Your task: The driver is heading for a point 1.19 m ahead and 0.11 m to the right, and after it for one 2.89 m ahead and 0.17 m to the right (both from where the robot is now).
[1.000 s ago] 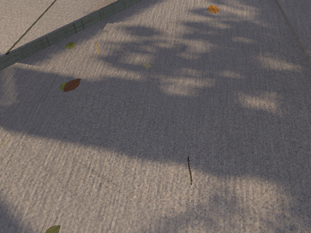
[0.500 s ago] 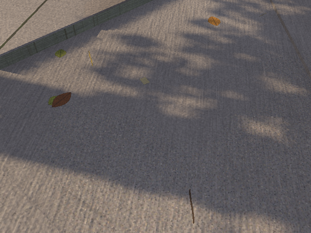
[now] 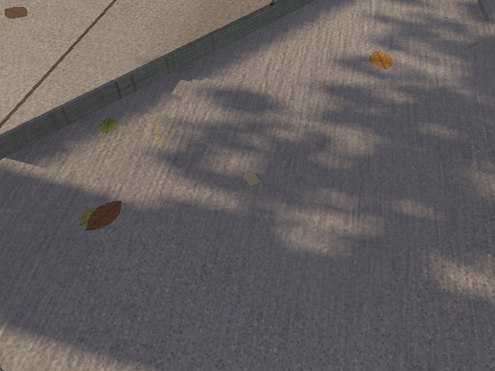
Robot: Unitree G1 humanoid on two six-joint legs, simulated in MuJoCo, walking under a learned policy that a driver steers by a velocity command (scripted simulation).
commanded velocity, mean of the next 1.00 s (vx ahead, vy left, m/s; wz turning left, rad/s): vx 0.50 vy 0.00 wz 0.00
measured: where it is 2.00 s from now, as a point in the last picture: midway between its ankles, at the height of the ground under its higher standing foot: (273, 191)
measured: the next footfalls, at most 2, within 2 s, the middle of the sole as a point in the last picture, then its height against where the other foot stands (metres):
left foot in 0.18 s outside the picture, level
right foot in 0.72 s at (310, 336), level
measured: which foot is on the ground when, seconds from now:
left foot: up 0.00-0.16, down 0.18-0.74, up 0.76-1.00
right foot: down 0.00-0.20, up 0.22-0.70, down 0.72-1.00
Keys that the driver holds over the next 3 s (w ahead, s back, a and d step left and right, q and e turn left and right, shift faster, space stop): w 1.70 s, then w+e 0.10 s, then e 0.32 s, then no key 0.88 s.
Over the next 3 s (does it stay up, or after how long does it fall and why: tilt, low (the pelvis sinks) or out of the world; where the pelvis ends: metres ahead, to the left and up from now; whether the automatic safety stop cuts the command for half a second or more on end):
stays up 1.13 -0.02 0.00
